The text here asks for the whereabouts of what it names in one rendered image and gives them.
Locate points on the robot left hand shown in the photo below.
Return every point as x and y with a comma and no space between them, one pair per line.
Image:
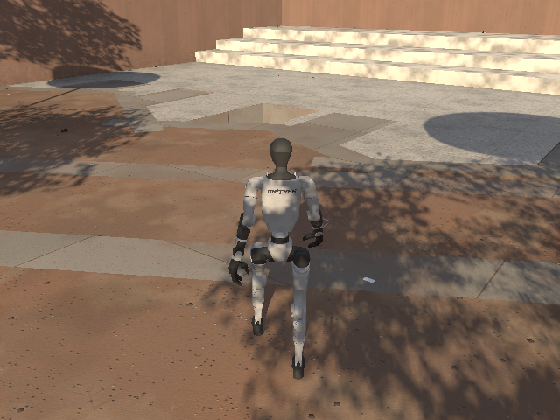
233,267

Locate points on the robot right hand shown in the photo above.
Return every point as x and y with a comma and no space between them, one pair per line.
319,239

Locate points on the right robot forearm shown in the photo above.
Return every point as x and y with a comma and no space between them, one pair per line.
317,225

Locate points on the right robot upper arm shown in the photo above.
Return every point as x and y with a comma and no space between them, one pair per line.
311,196

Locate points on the left robot foot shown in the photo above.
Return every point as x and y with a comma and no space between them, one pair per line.
257,329

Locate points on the left robot forearm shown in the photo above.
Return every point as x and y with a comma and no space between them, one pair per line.
240,241

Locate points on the left robot shin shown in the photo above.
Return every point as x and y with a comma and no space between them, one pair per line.
257,300

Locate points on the left robot upper arm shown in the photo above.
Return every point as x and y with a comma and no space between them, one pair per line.
249,202

